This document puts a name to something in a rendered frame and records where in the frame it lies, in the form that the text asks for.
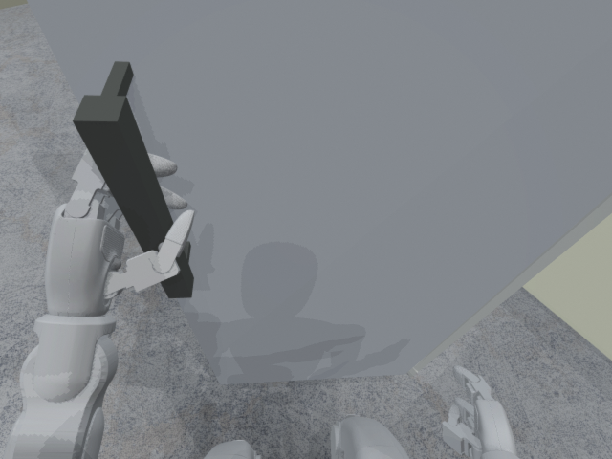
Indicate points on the right robot hand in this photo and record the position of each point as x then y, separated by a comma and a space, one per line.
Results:
488, 426

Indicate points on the left robot forearm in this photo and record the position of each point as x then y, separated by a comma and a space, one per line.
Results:
63, 382

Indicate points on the right robot thigh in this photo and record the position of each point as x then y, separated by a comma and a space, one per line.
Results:
364, 438

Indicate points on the handle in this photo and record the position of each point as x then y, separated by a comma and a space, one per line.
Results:
109, 130

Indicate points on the left robot hand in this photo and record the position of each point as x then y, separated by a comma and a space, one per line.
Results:
85, 240

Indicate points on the fridge door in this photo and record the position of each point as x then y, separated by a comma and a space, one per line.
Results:
365, 174

